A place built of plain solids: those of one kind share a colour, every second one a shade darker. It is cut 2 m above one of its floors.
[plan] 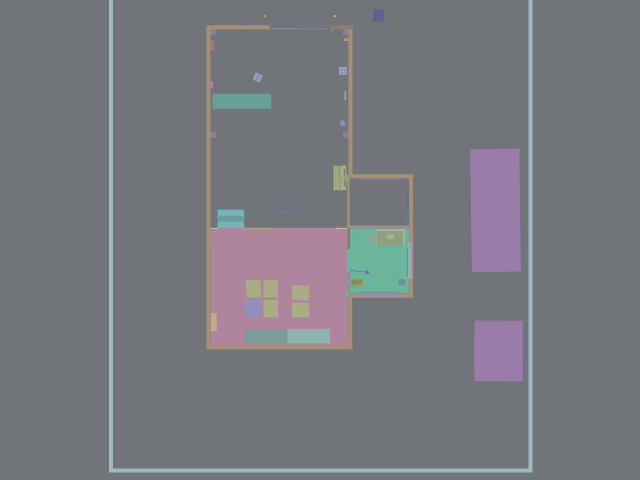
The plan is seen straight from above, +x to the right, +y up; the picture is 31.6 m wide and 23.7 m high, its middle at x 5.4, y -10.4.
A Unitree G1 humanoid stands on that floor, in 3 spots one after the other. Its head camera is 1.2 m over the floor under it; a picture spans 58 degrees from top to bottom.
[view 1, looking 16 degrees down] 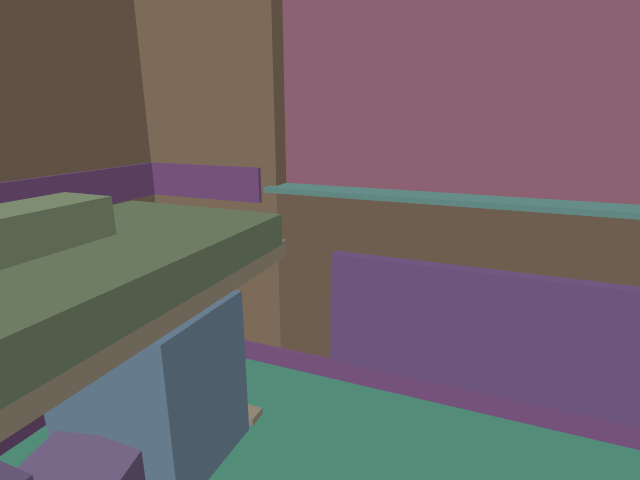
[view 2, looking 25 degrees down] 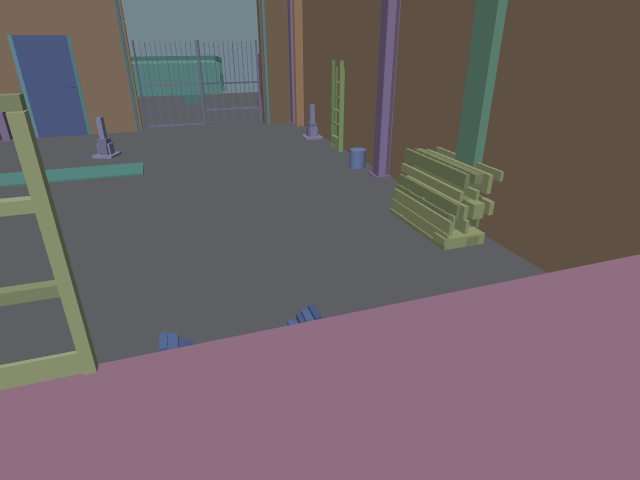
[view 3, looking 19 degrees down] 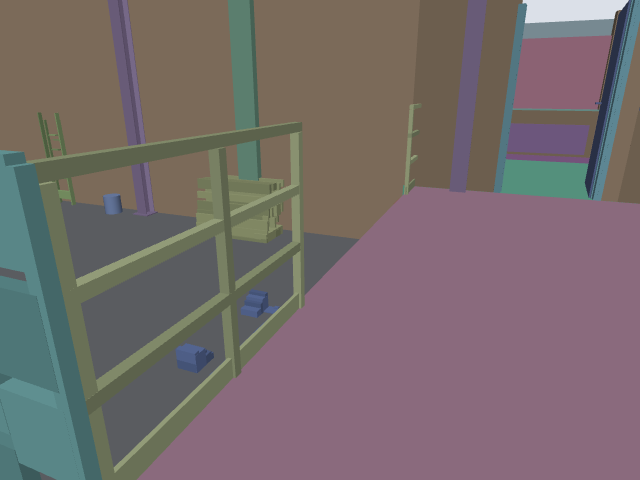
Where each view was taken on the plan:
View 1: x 8.10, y -11.40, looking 22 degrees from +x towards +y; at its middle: wall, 1.91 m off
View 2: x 3.50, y -11.40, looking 71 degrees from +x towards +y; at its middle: ground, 4.83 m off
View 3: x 1.00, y -10.80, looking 22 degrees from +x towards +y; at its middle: ground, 6.27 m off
